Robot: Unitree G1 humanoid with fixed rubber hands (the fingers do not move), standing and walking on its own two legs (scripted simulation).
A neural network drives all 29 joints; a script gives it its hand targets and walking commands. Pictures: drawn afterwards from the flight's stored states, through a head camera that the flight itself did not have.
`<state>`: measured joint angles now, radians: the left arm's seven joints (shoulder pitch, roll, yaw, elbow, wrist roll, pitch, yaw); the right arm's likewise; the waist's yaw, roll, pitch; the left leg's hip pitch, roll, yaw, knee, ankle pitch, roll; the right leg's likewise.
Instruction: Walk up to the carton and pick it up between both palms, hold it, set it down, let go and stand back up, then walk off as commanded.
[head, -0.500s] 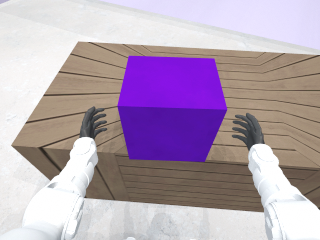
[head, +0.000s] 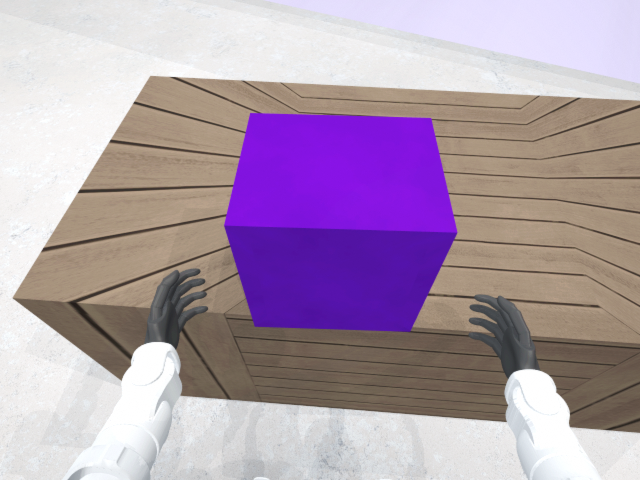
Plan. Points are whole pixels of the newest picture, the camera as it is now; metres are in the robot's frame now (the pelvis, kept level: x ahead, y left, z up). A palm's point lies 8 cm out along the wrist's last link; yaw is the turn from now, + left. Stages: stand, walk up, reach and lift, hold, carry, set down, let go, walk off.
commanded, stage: set down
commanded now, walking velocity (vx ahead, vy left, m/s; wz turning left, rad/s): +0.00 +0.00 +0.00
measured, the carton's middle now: (336, 230) +0.47 +0.00 -0.02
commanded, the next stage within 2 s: let go in 2.00 s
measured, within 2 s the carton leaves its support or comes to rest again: neither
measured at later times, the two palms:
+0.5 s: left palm (161, 378) +0.24 +0.21 -0.02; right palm (531, 395) +0.23 -0.25 -0.04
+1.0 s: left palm (153, 410) +0.20 +0.22 -0.04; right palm (534, 439) +0.19 -0.25 -0.05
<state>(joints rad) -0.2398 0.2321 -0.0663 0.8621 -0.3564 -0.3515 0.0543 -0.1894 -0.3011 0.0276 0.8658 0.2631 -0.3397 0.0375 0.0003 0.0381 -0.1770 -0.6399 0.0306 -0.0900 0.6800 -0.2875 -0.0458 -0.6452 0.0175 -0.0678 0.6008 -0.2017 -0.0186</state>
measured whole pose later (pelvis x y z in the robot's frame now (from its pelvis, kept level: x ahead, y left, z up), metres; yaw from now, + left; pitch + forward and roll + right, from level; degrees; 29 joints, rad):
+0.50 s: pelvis +0.01 -0.02 +0.01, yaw +1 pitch +7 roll +0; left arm 0.01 0.24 -0.07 0.72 -0.33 -0.35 0.00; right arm 0.03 -0.26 0.03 0.74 0.26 -0.40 0.00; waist 0.00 0.03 -0.09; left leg -0.44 0.03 -0.09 0.61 -0.29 -0.06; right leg -0.48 0.02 -0.07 0.60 -0.24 -0.03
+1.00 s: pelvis +0.00 -0.02 +0.01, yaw +1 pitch +4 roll +0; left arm 0.10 0.25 -0.07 0.66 -0.32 -0.29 0.04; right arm 0.15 -0.22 0.03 0.71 0.26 -0.40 0.00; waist 0.00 0.00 -0.06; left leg -0.40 0.03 -0.09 0.61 -0.29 -0.06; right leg -0.44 0.02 -0.07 0.60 -0.24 -0.03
